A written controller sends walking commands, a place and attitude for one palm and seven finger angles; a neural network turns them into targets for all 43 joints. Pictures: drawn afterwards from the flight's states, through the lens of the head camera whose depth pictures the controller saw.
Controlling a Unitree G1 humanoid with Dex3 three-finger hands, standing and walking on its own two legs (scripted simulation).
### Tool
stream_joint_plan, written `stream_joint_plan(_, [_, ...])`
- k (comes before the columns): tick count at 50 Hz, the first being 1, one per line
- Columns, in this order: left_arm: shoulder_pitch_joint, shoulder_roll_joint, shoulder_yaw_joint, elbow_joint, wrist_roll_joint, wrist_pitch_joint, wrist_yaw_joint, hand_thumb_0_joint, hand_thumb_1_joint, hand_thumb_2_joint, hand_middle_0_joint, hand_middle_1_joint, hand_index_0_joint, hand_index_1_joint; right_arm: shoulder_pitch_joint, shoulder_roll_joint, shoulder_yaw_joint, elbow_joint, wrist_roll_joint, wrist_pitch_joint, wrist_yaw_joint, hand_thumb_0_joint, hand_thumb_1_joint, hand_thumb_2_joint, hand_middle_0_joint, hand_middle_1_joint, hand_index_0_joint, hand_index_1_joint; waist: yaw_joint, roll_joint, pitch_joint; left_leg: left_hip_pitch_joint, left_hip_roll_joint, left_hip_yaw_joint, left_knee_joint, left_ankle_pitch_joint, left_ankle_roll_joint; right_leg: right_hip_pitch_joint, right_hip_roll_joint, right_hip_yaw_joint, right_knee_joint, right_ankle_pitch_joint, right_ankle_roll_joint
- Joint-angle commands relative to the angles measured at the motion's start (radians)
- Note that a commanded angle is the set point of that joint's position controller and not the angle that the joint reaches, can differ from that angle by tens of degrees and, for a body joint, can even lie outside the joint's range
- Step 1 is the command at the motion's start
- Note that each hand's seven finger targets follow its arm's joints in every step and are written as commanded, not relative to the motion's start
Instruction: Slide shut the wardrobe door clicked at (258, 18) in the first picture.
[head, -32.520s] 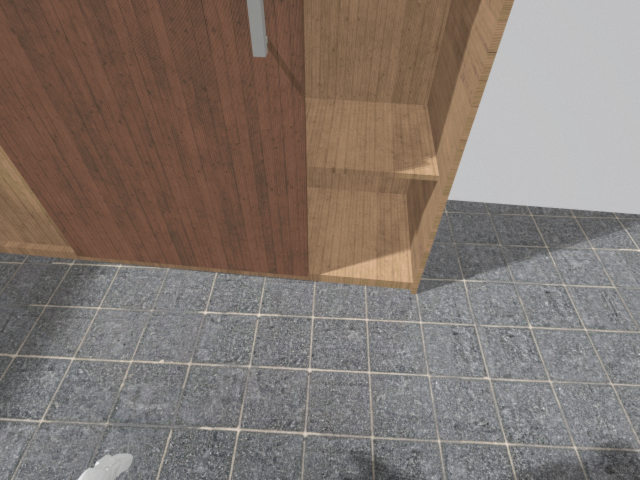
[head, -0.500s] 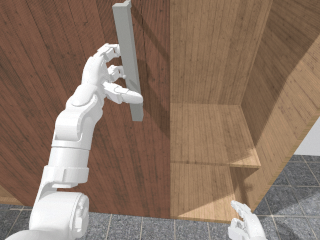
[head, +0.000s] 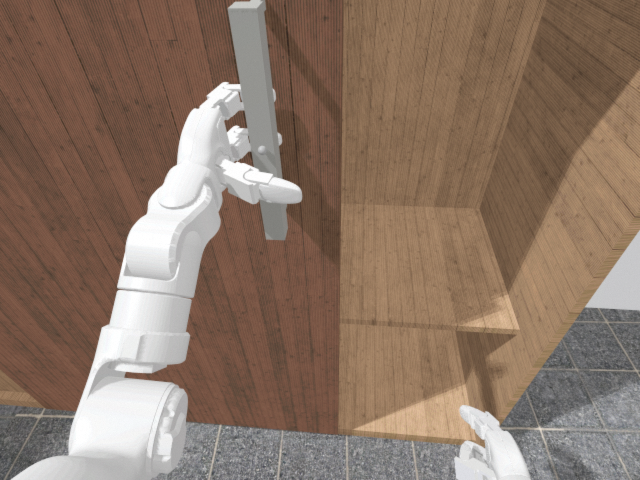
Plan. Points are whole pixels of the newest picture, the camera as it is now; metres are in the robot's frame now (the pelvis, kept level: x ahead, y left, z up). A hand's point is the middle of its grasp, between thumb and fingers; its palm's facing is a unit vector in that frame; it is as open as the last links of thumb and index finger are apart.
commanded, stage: slide the fingers in behind the handle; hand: left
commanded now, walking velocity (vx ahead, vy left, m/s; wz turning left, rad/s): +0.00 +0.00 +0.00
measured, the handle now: (268, 133) +0.43 +0.09 +0.26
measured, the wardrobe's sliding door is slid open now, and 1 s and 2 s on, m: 0.40 0.40 0.40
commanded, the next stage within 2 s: grip the handle and tug to test in 0.48 s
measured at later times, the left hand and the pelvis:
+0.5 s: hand (269, 151) +0.38 +0.08 +0.27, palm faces -0.02 -1.00 -0.01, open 14.0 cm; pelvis -0.01 -0.01 +0.00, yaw +0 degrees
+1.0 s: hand (267, 149) +0.39 +0.08 +0.26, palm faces -0.03 -1.00 +0.00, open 9.9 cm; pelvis -0.01 -0.01 +0.00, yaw +1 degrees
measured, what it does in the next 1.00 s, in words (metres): stands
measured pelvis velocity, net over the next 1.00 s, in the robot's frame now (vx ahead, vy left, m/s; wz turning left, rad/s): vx -0.01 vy -0.01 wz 0.01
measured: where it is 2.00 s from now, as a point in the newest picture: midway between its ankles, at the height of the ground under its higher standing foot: outside the picture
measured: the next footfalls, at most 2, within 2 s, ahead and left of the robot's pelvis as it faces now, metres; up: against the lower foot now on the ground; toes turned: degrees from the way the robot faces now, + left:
none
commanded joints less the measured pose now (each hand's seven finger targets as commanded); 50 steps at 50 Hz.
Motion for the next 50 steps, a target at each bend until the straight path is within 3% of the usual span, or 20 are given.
stream_joint_plan(1, [-0.491, 0.101, 0.015, -0.226, 0.013, -0.085, 0.002, 0.0, -0.5, 0.3, -0.3, -1.2, -0.3, -1.2, -0.169, -0.097, -0.045, -0.167, 0.001, -0.056, -0.002, 0.0, -0.9, -0.9, 0.2, 0.3, 0.2, 0.3, 0.001, -0.044, -0.277, 0.087, 0.025, -0.031, -0.015, 0.324, 0.0, 0.076, -0.02, 0.023, -0.027, 0.281, -0.007])
stream_joint_plan(6, [-0.473, 0.1, 0.015, -0.255, 0.005, -0.085, -0.006, 0.0, -0.5, 0.3, -0.3, -1.2, -0.3, -1.2, -0.172, -0.101, -0.047, -0.173, 0.0, -0.054, 0.002, 0.0, -0.9, -0.9, 0.2, 0.3, 0.2, 0.3, 0.006, -0.081, -0.293, 0.093, 0.023, -0.034, -0.017, 0.347, 0.0, 0.096, -0.017, 0.018, -0.024, 0.314, -0.007])
stream_joint_plan(9, [-0.449, 0.087, 0.012, -0.196, 0.002, -0.069, 0.0, 0.0, -0.5, 0.3, -0.3, -1.2, -0.3, -1.2, -0.18, -0.099, -0.045, -0.165, 0.001, -0.048, -0.001, 0.0, -0.9, -0.9, 0.2, 0.3, 0.2, 0.3, 0.008, -0.109, -0.234, 0.063, 0.023, -0.032, -0.025, 0.298, 0.004, 0.071, -0.014, 0.015, -0.036, 0.262, -0.003])
stream_joint_plan(12, [-0.49, 0.117, 0.046, -0.162, 0.004, -0.058, 0.021, 0.0, -0.5, 0.3, -0.3, -1.2, -0.3, -1.2, -0.176, -0.102, -0.042, -0.154, 0.0, -0.047, -0.006, 0.0, -0.9, -0.9, 0.2, 0.3, 0.2, 0.3, 0.004, -0.123, -0.201, 0.035, 0.024, -0.032, -0.034, 0.23, 0.006, 0.05, -0.017, 0.023, -0.054, 0.182, 0.0])
stream_joint_plan(15, [-0.503, 0.124, 0.049, -0.184, 0.012, -0.078, 0.031, 0.0, -0.5, 0.3, -0.3, -1.2, -0.3, -1.2, -0.176, -0.097, -0.042, -0.157, -0.004, -0.052, -0.006, 0.0, -0.9, -0.9, 0.2, 0.3, 0.2, 0.3, 0.011, -0.064, -0.231, 0.05, 0.023, -0.03, -0.032, 0.254, 0.006, 0.062, -0.021, 0.03, -0.046, 0.2, -0.006])
stream_joint_plan(16, [-0.507, 0.151, 0.074, -0.187, 0.012, -0.086, 0.034, 0.0, -0.5, 0.3, -0.3, -1.2, -0.3, -1.2, -0.167, -0.099, -0.043, -0.157, -0.006, -0.054, -0.007, 0.0, -0.9, -0.9, 0.2, 0.3, 0.2, 0.3, 0.014, -0.098, -0.259, 0.052, 0.022, -0.032, -0.031, 0.266, 0.006, 0.083, -0.021, 0.03, -0.043, 0.22, -0.004])
stream_joint_plan(18, [-0.513, 0.135, 0.052, -0.207, 0.016, -0.098, 0.024, 0.0, -0.5, 0.3, -0.3, -1.2, -0.3, -1.2, -0.171, -0.096, -0.044, -0.165, -0.004, -0.055, -0.008, 0.0, -0.9, -0.9, 0.2, 0.3, 0.2, 0.3, 0.01, -0.086, -0.287, 0.061, 0.02, -0.022, -0.025, 0.288, 0.009, 0.104, -0.024, 0.034, -0.036, 0.265, -0.003])
stream_joint_plan(20, [-0.489, 0.122, 0.044, -0.204, 0.01, -0.109, 0.015, 0.0, -0.5, 0.3, -0.3, -1.2, -0.3, -1.2, -0.166, -0.096, -0.045, -0.168, -0.003, -0.056, -0.006, 0.0, -0.9, -0.9, 0.2, 0.3, 0.2, 0.3, 0.009, -0.083, -0.275, 0.063, 0.021, -0.025, -0.028, 0.292, 0.008, 0.102, -0.023, 0.029, -0.038, 0.272, -0.003])
stream_joint_plan(21, [-0.476, 0.166, 0.083, -0.19, 0.01, -0.108, 0.014, 0.0, -0.5, 0.3, -0.3, -1.2, -0.3, -1.2, -0.163, -0.101, -0.046, -0.164, -0.003, -0.055, -0.008, 0.0, -0.9, -0.9, 0.2, 0.3, 0.2, 0.3, 0.014, -0.105, -0.283, 0.058, 0.022, -0.021, -0.028, 0.286, 0.01, 0.113, -0.022, 0.035, -0.042, 0.276, -0.001])
stream_joint_plan(23, [-0.491, 0.146, 0.064, -0.196, 0.006, -0.102, 0.005, 0.0, -0.5, 0.3, -0.3, -1.2, -0.3, -1.2, -0.171, -0.1, -0.045, -0.17, 0.0, -0.056, -0.012, 0.0, -0.9, -0.9, 0.2, 0.3, 0.2, 0.3, 0.009, -0.102, -0.274, 0.052, 0.019, -0.016, -0.029, 0.268, 0.012, 0.109, -0.024, 0.036, -0.048, 0.266, 0.003])
stream_joint_plan(25, [-0.493, 0.117, 0.032, -0.154, 0.004, -0.096, 0.0, 0.0, -0.5, 0.3, -0.3, -1.2, -0.3, -1.2, -0.166, -0.103, -0.042, -0.161, 0.004, -0.054, -0.013, 0.0, -0.9, -0.9, 0.2, 0.3, 0.2, 0.3, -0.004, -0.11, -0.211, 0.032, 0.021, -0.021, -0.037, 0.222, 0.013, 0.072, -0.023, 0.032, -0.063, 0.209, 0.005])
stream_joint_plan(26, [-0.497, 0.142, 0.057, -0.138, 0.005, -0.093, 0.001, 0.0, -0.5, 0.3, -0.3, -1.2, -0.3, -1.2, -0.161, -0.106, -0.045, -0.157, 0.002, -0.059, -0.015, 0.0, -0.9, -0.9, 0.2, 0.3, 0.2, 0.3, -0.003, -0.123, -0.207, 0.033, 0.021, -0.021, -0.033, 0.216, 0.016, 0.067, -0.022, 0.037, -0.068, 0.203, 0.007])
stream_joint_plan(29, [-0.485, 0.152, 0.056, -0.166, 0.008, -0.095, -0.007, 0.0, -0.5, 0.3, -0.3, -1.2, -0.3, -1.2, -0.17, -0.105, -0.044, -0.164, 0.005, -0.06, -0.016, 0.0, -0.9, -0.9, 0.2, 0.3, 0.2, 0.3, 0.008, -0.057, -0.232, 0.046, 0.017, -0.021, -0.033, 0.229, 0.012, 0.077, -0.024, 0.037, -0.06, 0.208, 0.001])
stream_joint_plan(33, [-0.501, 0.121, 0.025, -0.194, 0.005, -0.104, -0.014, 0.0, -0.313, 0.38, -0.32, -1.227, -0.32, -1.227, -0.162, -0.102, -0.047, -0.17, 0.005, -0.071, -0.014, 0.0, -0.9, -0.9, 0.2, 0.3, 0.2, 0.3, -0.002, -0.065, -0.273, 0.075, 0.017, -0.025, -0.024, 0.271, 0.013, 0.089, -0.021, 0.034, -0.05, 0.26, 0.001])
stream_joint_plan(35, [-0.511, 0.106, 0.016, -0.153, -0.002, -0.1, -0.013, 0.0, -0.22, 0.42, -0.33, -1.24, -0.33, -1.24, -0.157, -0.106, -0.045, -0.158, 0.006, -0.067, -0.016, 0.0, -0.9, -0.9, 0.2, 0.3, 0.2, 0.3, -0.011, -0.093, -0.233, 0.057, 0.018, -0.029, -0.031, 0.236, 0.012, 0.067, -0.019, 0.028, -0.06, 0.217, 0.004])
stream_joint_plan(38, [-0.537, 0.148, 0.061, -0.113, 0.0, -0.09, 0.0, 0.0, -0.08, 0.48, -0.345, -1.26, -0.345, -1.26, -0.153, -0.112, -0.047, -0.148, 0.002, -0.07, -0.022, 0.0, -0.9, -0.9, 0.2, 0.3, 0.2, 0.3, -0.006, -0.13, -0.227, 0.04, 0.016, -0.027, -0.031, 0.209, 0.017, 0.063, -0.021, 0.038, -0.068, 0.188, 0.009])
stream_joint_plan(44, [-0.527, 0.162, 0.07, -0.072, 0.014, -0.111, 0.013, 0.0, 0.2, 0.6, -0.375, -1.3, -0.375, -1.3, -0.138, -0.107, -0.045, -0.142, -0.003, -0.07, -0.024, 0.0, -0.9, -0.9, 0.2, 0.3, 0.2, 0.3, 0.003, -0.092, -0.235, 0.031, 0.016, -0.024, -0.03, 0.223, 0.015, 0.07, -0.025, 0.037, -0.059, 0.197, 0.005])
stream_joint_plan(45, [-0.538, 0.141, 0.053, -0.057, 0.01, -0.108, 0.008, 0.0, 0.247, 0.62, -0.38, -1.307, -0.38, -1.307, -0.136, -0.107, -0.043, -0.141, -0.001, -0.068, -0.025, 0.0, -0.9, -0.9, 0.2, 0.3, 0.2, 0.3, -0.009, -0.101, -0.215, 0.025, 0.015, -0.022, -0.028, 0.209, 0.017, 0.058, -0.026, 0.039, -0.064, 0.19, 0.008])
stream_joint_plan(46, [-0.563, 0.177, 0.077, -0.053, 0.015, -0.111, 0.009, 0.0, 0.293, 0.64, -0.385, -1.313, -0.385, -1.313, -0.127, -0.111, -0.045, -0.136, -0.002, -0.067, -0.027, 0.0, -0.9, -0.9, 0.2, 0.3, 0.2, 0.3, -0.01, -0.1, -0.223, 0.026, 0.016, -0.023, -0.027, 0.206, 0.018, 0.057, -0.027, 0.04, -0.065, 0.187, 0.008])
stream_joint_plan(50, [-0.569, 0.149, 0.053, -0.062, 0.015, -0.12, 0.003, 0.0, 0.48, 0.72, -0.405, -1.34, -0.405, -1.34, -0.131, -0.106, -0.043, -0.144, -0.001, -0.07, -0.027, 0.0, -0.9, -0.9, 0.2, 0.3, 0.2, 0.3, -0.01, -0.069, -0.227, 0.036, 0.015, -0.026, -0.029, 0.204, 0.017, 0.053, -0.027, 0.039, -0.063, 0.177, 0.004])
